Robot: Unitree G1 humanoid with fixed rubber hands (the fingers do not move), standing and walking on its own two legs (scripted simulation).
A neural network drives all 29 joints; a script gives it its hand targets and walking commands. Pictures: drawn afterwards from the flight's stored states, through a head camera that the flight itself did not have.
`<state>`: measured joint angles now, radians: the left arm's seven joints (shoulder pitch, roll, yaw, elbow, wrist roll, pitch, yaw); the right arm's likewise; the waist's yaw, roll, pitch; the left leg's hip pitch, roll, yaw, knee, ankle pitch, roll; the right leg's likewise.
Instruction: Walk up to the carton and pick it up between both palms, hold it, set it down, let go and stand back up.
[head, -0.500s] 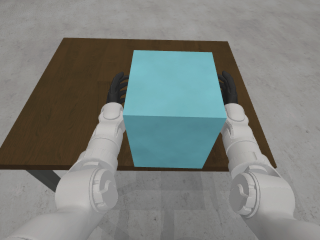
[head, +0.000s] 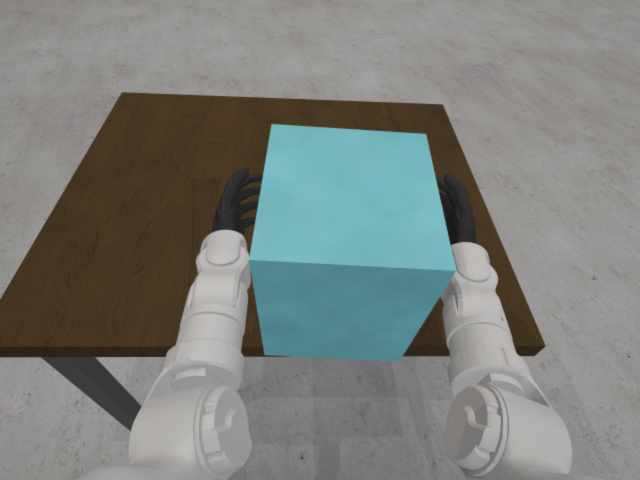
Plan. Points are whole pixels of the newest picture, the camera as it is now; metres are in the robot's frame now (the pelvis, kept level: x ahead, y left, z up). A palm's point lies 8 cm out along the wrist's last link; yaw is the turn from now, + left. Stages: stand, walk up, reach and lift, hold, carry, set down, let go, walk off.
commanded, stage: reach and lift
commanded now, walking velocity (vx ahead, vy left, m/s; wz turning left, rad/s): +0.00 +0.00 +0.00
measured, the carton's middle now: (340, 251) +0.40 -0.01 +0.05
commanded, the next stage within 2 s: none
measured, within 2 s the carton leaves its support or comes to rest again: leaves its support in 0.66 s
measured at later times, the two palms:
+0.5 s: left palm (229, 229) +0.40 +0.13 +0.09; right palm (455, 238) +0.40 -0.16 +0.10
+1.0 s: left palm (216, 246) +0.37 +0.14 +0.10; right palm (451, 253) +0.37 -0.15 +0.10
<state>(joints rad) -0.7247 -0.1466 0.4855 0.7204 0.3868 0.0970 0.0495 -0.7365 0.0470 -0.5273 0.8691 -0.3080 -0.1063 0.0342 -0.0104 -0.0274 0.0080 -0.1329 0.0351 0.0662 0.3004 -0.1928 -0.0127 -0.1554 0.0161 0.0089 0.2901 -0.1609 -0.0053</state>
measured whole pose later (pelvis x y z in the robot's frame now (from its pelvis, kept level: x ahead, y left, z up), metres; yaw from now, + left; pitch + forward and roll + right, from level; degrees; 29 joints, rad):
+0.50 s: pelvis +0.00 +0.00 +0.00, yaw +1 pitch +2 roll +0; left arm -0.72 -0.14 0.46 0.70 0.37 0.12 0.05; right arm -0.72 0.04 -0.50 0.86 -0.29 -0.13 0.02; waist -0.02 -0.02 0.01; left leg -0.15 0.03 0.06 0.29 -0.18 -0.01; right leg -0.16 0.01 -0.03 0.28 -0.16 -0.01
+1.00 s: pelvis -0.02 -0.01 +0.00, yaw +2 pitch +0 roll +0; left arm -0.70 -0.10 0.39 0.71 0.31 0.12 0.08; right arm -0.72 0.02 -0.41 0.97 -0.20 -0.21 -0.05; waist -0.02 -0.03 0.02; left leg -0.14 0.03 0.04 0.29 -0.15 -0.02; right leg -0.15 0.00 -0.07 0.26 -0.12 -0.02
